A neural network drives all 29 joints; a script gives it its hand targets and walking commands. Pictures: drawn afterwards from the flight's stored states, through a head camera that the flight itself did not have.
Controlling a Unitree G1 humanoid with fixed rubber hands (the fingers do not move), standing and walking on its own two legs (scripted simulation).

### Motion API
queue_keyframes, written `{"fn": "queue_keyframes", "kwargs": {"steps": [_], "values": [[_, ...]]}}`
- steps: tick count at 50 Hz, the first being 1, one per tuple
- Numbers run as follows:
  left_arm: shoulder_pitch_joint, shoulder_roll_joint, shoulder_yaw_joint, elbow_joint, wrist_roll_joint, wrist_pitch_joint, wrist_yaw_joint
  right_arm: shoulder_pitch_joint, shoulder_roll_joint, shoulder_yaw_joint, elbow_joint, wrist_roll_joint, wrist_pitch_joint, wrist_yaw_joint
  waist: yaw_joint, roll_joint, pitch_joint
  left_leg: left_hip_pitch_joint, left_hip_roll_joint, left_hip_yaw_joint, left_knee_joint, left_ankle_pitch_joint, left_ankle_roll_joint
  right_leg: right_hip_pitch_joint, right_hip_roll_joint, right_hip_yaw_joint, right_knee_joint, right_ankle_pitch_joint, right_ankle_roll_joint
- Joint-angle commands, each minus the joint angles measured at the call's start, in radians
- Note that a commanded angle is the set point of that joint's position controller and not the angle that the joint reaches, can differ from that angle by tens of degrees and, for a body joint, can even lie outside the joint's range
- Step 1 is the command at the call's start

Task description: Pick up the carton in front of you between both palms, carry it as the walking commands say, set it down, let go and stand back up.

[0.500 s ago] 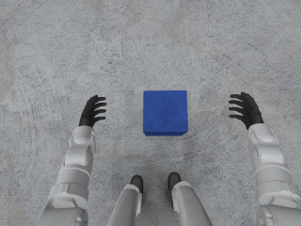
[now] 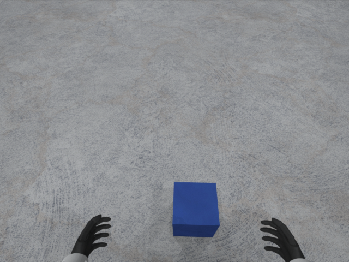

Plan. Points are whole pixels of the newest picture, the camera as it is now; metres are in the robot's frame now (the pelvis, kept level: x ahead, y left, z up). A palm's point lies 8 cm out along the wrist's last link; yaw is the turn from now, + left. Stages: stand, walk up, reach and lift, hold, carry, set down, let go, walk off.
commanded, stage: let go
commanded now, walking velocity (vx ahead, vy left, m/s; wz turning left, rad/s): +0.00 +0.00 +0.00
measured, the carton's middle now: (193, 210) +0.44 -0.06 -0.65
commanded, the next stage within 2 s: stand in 0.40 s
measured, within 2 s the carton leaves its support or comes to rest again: neither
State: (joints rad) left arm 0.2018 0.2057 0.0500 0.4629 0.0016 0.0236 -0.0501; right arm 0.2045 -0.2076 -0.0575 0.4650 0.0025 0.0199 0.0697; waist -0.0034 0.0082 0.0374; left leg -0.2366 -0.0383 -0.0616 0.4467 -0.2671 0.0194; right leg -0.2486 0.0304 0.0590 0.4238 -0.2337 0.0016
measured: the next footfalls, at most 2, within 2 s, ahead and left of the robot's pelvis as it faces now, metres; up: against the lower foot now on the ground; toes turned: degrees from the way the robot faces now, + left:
none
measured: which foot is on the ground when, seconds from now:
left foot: down 0.00-1.00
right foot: down 0.00-1.00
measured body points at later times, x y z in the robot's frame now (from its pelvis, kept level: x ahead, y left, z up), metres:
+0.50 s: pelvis +0.00 +0.00 +0.00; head +0.01 +0.00 +0.45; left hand +0.17 +0.25 -0.09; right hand +0.17 -0.26 -0.09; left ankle -0.03 +0.11 -0.74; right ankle -0.01 -0.12 -0.74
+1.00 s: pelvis +0.02 -0.01 +0.00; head +0.02 -0.01 +0.45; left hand +0.15 +0.29 -0.10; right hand +0.16 -0.30 -0.10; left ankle -0.03 +0.11 -0.74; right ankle -0.01 -0.12 -0.74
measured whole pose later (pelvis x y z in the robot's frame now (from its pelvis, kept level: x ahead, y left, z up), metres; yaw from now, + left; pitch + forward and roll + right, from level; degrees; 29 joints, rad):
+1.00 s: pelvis +0.02 -0.01 +0.00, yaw +1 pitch -1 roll +0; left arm 0.15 0.33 0.03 0.82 0.03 0.00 0.02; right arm 0.19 -0.34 -0.03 0.76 -0.03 0.00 -0.02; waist 0.00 0.01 0.01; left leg -0.15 -0.03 -0.07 0.47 -0.32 0.01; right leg -0.16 0.03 0.03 0.46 -0.29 -0.01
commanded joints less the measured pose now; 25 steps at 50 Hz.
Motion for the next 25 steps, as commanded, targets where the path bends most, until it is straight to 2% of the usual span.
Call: {"fn": "queue_keyframes", "kwargs": {"steps": [1,8,15,20,21,22,23,25], "values": [[-0.023,0.079,0.010,-0.111,-0.002,0.015,-0.008,-0.027,-0.101,-0.020,-0.114,-0.002,0.019,0.004,0.000,0.016,-0.060,0.046,0.014,0.025,-0.101,0.172,-0.036,0.159,0.023,-0.054,-0.043,0.150,0.009],[-0.033,0.089,0.011,-0.129,0.005,0.084,-0.014,-0.035,-0.109,-0.023,-0.127,-0.015,0.089,0.014,-0.002,0.021,0.038,0.067,0.026,0.020,-0.110,0.126,-0.034,0.193,0.026,-0.061,-0.034,0.099,0.006],[-0.019,0.091,0.015,-0.133,0.011,0.105,-0.012,-0.019,-0.103,-0.024,-0.135,-0.018,0.110,0.009,0.003,0.013,0.015,0.129,0.014,0.027,-0.079,0.232,-0.039,0.206,0.025,-0.051,-0.031,0.175,0.006],[-0.027,0.091,0.016,-0.131,0.014,0.104,-0.015,-0.021,-0.097,-0.024,-0.140,-0.016,0.106,0.006,0.006,0.006,-0.002,0.142,0.006,0.034,-0.071,0.252,-0.039,0.208,0.023,-0.046,-0.029,0.211,0.011],[-0.042,0.230,0.051,0.009,0.024,0.066,0.045,-0.069,-0.238,-0.041,-0.011,-0.033,0.064,-0.051,0.027,-0.014,-0.018,0.039,0.053,0.008,-0.006,0.202,-0.054,0.085,-0.054,-0.021,-0.002,0.165,0.028],[-0.021,0.242,0.047,0.028,0.034,0.045,0.065,-0.047,-0.220,-0.041,-0.005,-0.035,0.043,-0.070,0.015,-0.012,-0.046,0.071,0.058,-0.003,-0.005,0.166,-0.044,0.071,-0.064,0.006,-0.003,0.130,0.017],[-0.027,0.229,0.038,0.047,0.041,0.032,0.070,-0.043,-0.211,-0.033,0.014,-0.041,0.029,-0.076,0.008,-0.004,-0.051,0.063,0.063,-0.015,-0.008,0.110,-0.039,0.043,-0.067,0.019,-0.009,0.063,0.012],[-0.044,0.212,0.035,0.076,0.044,0.012,0.071,-0.056,-0.203,-0.029,0.046,-0.044,0.009,-0.080,0.005,0.001,-0.050,0.044,0.069,-0.034,-0.014,0.057,-0.030,0.025,-0.065,0.025,-0.012,0.014,0.006]]}}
